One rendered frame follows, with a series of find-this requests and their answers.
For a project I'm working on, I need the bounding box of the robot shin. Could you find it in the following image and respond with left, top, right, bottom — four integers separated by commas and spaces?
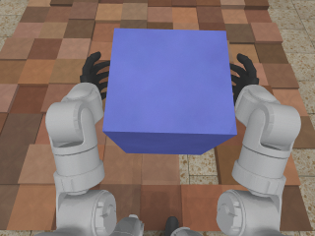
129, 214, 139, 219
170, 226, 190, 236

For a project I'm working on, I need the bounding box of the robot right shin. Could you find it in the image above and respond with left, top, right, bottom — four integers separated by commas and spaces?
170, 226, 190, 236

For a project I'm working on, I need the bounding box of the robot left shin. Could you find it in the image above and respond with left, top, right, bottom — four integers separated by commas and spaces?
129, 214, 139, 219

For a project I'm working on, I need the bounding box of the carton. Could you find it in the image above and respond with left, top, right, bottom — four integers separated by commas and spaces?
102, 28, 237, 155

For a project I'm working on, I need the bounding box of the right robot upper arm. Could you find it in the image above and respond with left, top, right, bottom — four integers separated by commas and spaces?
216, 189, 293, 236

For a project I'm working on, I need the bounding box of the left robot upper arm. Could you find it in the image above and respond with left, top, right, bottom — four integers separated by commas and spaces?
33, 190, 117, 236

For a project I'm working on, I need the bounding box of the robot right hand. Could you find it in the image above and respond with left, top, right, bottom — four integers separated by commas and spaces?
229, 53, 260, 106

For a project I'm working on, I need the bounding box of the robot left hand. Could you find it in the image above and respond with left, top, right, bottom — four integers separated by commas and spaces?
80, 51, 110, 100

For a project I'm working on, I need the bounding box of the robot left forearm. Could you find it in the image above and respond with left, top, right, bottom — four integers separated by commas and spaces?
45, 83, 105, 226

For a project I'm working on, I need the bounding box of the robot right forearm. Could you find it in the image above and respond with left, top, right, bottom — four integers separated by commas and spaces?
231, 85, 301, 226

